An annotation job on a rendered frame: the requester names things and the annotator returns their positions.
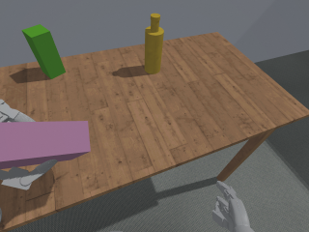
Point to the table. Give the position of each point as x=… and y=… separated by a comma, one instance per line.
x=207, y=96

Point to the left robot hand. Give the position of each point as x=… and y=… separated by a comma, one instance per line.
x=17, y=177

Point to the right robot hand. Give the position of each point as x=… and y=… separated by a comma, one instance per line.
x=234, y=213

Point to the sponge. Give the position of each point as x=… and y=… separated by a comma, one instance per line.
x=32, y=143

